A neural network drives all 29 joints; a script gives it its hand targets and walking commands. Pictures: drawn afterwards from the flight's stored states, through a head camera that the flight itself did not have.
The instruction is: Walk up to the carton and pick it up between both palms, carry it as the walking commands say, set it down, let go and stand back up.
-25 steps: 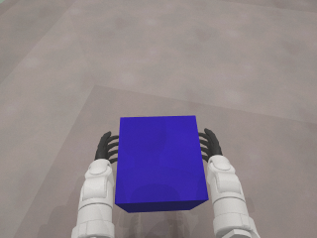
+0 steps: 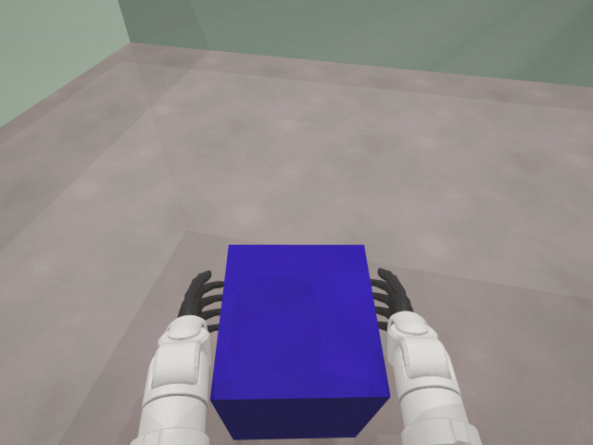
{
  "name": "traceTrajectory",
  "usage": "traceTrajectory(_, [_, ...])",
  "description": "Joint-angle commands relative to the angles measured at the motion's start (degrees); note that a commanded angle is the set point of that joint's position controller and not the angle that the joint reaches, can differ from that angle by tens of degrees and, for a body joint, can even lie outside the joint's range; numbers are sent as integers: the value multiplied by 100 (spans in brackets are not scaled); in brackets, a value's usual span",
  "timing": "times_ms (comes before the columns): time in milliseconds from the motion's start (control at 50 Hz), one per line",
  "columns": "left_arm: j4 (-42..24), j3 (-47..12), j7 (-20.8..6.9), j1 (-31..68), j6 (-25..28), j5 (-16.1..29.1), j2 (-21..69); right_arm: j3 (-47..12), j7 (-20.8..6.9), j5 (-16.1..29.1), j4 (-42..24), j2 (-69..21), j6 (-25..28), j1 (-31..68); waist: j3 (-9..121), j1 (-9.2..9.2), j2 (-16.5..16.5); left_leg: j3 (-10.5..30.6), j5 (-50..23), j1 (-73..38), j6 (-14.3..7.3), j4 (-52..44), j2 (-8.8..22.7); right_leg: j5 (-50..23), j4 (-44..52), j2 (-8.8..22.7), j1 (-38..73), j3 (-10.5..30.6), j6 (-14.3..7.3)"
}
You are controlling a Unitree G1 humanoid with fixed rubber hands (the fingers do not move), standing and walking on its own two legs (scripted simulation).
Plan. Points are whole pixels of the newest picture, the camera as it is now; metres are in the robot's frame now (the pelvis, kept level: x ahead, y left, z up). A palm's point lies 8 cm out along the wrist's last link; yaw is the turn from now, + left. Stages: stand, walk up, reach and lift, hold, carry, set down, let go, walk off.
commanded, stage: reach and lift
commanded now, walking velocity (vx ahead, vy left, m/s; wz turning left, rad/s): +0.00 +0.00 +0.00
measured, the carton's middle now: (295, 346) +0.31 +0.02 -0.06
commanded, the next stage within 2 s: hold in 1.26 s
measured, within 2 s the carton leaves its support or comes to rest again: neither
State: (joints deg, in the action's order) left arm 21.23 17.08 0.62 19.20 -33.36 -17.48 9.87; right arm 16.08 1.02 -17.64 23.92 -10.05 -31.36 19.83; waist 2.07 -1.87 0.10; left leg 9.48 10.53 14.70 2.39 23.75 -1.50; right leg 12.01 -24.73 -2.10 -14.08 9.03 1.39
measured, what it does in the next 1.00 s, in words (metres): stands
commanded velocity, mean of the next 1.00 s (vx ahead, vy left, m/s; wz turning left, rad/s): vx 0.00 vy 0.00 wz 0.00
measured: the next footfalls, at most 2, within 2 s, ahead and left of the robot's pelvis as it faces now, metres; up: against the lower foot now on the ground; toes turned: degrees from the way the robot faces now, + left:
none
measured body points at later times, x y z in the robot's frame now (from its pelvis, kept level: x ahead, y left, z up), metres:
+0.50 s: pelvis +0.00 +0.00 +0.00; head -0.04 +0.01 +0.45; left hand +0.31 +0.16 +0.05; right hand +0.31 -0.14 +0.05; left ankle +0.02 +0.15 -0.74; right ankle +0.01 -0.14 -0.74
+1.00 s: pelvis +0.01 +0.00 +0.00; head -0.03 +0.01 +0.45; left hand +0.31 +0.15 +0.05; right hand +0.31 -0.14 +0.04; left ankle +0.02 +0.14 -0.74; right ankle +0.01 -0.14 -0.74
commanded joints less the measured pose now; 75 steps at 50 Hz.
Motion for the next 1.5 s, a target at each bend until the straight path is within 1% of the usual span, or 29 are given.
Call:
traceTrajectory(0, [-134,-3284,-1553,2821,31,1394,5645,-3278,-1584,1339,-85,-5662,-19,2785,1826,-7,34,-748,-1079,-1124,-39,-271,-516,-919,483,-410,715,-635,-24])
traceTrajectory(200, [-647,-3597,-1540,2876,-562,1683,5600,-3452,-1589,1615,-661,-5527,-636,2812,1322,18,2,-722,-998,-1495,-22,-568,-489,-825,753,-409,1125,-639,-19])
traceTrajectory(340, [-525,-3350,-1517,2993,-795,1614,5566,-3180,-1632,1572,-602,-5328,-863,3000,939,73,-31,-727,-596,-1449,-22,-692,-482,-450,865,-398,1138,-640,-52])
traceTrajectory(440, [-496,-3324,-1508,3071,-817,1588,5611,-3108,-1631,1564,-645,-5287,-893,3120,1049,137,-53,-716,-648,-1434,-20,-659,-481,-560,825,-403,1192,-634,-55])
traceTrajectory(620, [-452,-3304,-1474,3060,-784,1541,5658,-3107,-1645,1591,-762,-5201,-899,3249,1202,188,-18,-671,-678,-1440,-34,-588,-467,-609,738,-406,1167,-621,-36])
traceTrajectory(680, [-463,-3304,-1466,3007,-775,1530,5645,-3137,-1647,1606,-806,-5190,-906,3229,1224,175,-2,-657,-707,-1463,-44,-576,-463,-635,719,-404,1156,-617,-24])
traceTrajectory(940, [-813,-3516,-1454,2559,-806,1629,5565,-3367,-1578,1684,-1130,-5217,-972,2682,1273,176,7,-607,-1185,-1634,-66,-570,-469,-1159,724,-403,1307,-585,23])
traceTrajectory(1100, [-1043,-3636,-1465,2288,-838,1703,5511,-3491,-1531,1749,-1353,-5262,-1010,2351,1224,200,9,-582,-1297,-1614,-81,-585,-481,-1347,739,-398,1418,-575,42])
traceTrajectory(1180, [-1109,-3666,-1469,2219,-850,1724,5485,-3529,-1521,1772,-1429,-5260,-1024,2278,1165,209,10,-578,-1218,-1568,-93,-594,-485,-1289,748,-398,1428,-578,44])
traceTrajectory(1280, [-1117,-3659,-1478,2258,-853,1726,5459,-3535,-1521,1786,-1451,-5257,-1030,2320,1063,206,16,-590,-964,-1479,-111,-603,-483,-1041,757,-391,1385,-586,38])
traceTrajectory(1480, [-949,-3586,-1508,2469,-850,1701,5509,-3455,-1559,1771,-1287,-5271,-1021,2540,970,193,6,-616,-513,-1358,-126,-597,-455,-552,742,-362,1245,-591,8])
